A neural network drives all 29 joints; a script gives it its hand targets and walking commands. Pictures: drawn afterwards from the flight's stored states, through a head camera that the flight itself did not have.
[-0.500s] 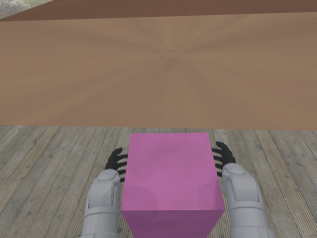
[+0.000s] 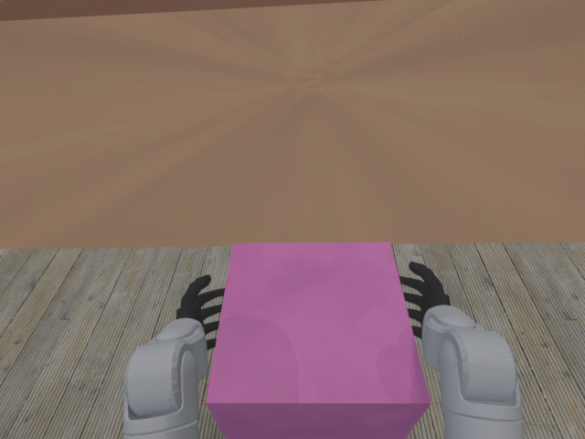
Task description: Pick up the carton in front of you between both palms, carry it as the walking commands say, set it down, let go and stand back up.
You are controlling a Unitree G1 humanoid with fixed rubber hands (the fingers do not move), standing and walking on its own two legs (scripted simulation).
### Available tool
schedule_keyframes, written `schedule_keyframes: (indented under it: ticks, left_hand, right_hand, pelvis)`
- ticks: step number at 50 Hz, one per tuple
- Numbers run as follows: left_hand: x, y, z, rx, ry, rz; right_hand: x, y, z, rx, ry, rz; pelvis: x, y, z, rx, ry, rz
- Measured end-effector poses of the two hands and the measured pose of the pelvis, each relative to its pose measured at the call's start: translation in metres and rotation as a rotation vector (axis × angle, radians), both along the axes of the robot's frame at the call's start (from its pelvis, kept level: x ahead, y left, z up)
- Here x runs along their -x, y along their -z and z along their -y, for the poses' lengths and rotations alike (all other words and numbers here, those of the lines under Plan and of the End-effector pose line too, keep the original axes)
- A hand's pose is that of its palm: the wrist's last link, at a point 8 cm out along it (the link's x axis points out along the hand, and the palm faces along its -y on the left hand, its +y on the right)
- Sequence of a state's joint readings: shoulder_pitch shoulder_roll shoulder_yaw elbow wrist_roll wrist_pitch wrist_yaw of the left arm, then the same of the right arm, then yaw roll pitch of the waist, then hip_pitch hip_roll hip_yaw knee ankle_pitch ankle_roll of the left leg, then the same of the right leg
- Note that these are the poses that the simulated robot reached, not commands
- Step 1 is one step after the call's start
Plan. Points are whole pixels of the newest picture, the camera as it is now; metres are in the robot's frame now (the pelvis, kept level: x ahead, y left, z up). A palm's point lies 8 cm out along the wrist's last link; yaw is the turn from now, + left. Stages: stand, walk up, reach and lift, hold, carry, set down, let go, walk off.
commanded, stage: carry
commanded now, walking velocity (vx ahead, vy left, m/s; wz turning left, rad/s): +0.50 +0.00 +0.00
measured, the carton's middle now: (311, 357) +0.26 +0.00 +0.00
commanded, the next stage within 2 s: none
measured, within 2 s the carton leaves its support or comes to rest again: neither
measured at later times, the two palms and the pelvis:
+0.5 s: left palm (238, 171) +0.57 +0.12 +0.09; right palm (398, 156) +0.59 -0.18 +0.09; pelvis +0.31 -0.04 +0.00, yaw +2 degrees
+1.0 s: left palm (248, 95) +0.92 +0.13 +0.08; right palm (365, 85) +0.92 -0.17 +0.09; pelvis +0.65 -0.02 +0.00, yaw -1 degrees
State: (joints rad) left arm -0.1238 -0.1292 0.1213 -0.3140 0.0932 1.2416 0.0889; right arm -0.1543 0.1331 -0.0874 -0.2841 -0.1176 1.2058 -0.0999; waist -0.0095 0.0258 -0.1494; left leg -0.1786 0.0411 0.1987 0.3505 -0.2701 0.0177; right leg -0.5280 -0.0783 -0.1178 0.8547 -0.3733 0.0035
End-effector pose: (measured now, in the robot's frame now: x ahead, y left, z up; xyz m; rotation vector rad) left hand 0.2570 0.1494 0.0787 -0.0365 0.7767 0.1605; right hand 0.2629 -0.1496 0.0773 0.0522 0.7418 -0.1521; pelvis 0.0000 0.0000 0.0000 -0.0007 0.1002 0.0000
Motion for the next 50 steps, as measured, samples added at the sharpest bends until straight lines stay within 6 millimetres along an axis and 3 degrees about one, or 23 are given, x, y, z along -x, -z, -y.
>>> schedule_keyframes:
  ticks: [4, 10, 17, 26, 32, 38, 43, 50]
  left_hand:
    - [-0.053, -0.003, 0.017, 0.001, 0.017, 0.025]
    - [-0.141, 0.005, 0.042, -0.014, 0.004, 0.079]
    - [-0.205, 0.007, 0.041, -0.013, -0.052, -0.024]
    - [-0.330, -0.014, 0.029, -0.008, -0.045, 0.073]
    - [-0.428, 0.014, 0.011, 0.017, -0.008, 0.076]
    - [-0.502, 0.028, 0.008, 0.017, 0.038, -0.052]
    - [-0.563, 0.018, 0.012, 0.016, 0.061, -0.035]
    - [-0.660, -0.001, 0.022, 0.004, 0.030, 0.071]
  right_hand:
    - [-0.049, -0.005, 0.017, -0.008, 0.024, 0.025]
    - [-0.143, 0.006, 0.042, -0.029, 0.013, 0.079]
    - [-0.225, 0.007, 0.040, -0.029, -0.040, -0.025]
    - [-0.344, -0.014, 0.028, -0.019, -0.037, 0.073]
    - [-0.433, 0.005, 0.011, 0.019, -0.007, 0.076]
    - [-0.493, 0.021, 0.008, 0.023, 0.035, -0.052]
    - [-0.549, 0.008, 0.011, 0.029, 0.051, -0.037]
    - [-0.656, -0.009, 0.022, 0.016, 0.021, 0.070]
  pelvis:
    - [-0.048, 0.003, 0.012, -0.001, -0.003, 0.008]
    - [-0.130, 0.026, 0.040, 0.012, -0.031, 0.031]
    - [-0.206, 0.001, 0.053, -0.018, -0.050, 0.012]
    - [-0.326, -0.001, 0.039, -0.021, -0.034, 0.012]
    - [-0.425, 0.027, 0.014, -0.025, -0.003, 0.041]
    - [-0.492, 0.009, -0.001, -0.002, 0.027, 0.022]
    - [-0.552, -0.004, -0.001, 0.019, 0.021, 0.014]
    - [-0.655, 0.003, 0.017, 0.010, 0.013, 0.023]
